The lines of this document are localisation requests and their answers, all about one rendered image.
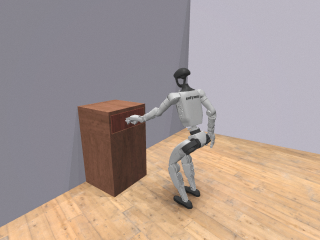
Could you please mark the cabinet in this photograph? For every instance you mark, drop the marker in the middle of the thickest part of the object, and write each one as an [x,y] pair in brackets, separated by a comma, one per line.
[112,161]

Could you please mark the robot left forearm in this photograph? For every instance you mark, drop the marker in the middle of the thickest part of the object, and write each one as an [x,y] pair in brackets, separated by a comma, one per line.
[148,116]

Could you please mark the robot right forearm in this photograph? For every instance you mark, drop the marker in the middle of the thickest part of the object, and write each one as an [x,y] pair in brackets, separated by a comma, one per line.
[211,123]

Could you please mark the robot right thigh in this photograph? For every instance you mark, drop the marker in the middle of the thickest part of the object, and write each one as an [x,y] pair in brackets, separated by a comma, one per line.
[187,158]

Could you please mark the right robot upper arm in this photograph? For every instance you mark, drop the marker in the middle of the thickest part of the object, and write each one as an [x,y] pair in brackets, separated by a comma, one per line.
[206,103]

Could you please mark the robot left hand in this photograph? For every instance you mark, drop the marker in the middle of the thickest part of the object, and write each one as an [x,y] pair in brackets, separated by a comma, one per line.
[133,118]

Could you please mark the humanoid robot torso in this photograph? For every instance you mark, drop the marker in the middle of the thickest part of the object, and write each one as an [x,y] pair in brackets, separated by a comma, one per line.
[190,112]

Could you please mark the left robot upper arm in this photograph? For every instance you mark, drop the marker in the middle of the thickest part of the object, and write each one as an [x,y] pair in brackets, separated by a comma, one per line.
[171,99]

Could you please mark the drawer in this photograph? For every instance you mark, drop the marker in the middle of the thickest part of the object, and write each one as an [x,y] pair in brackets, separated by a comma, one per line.
[118,122]

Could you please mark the robot right hand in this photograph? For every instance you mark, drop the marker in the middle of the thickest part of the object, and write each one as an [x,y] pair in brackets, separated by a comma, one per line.
[212,137]

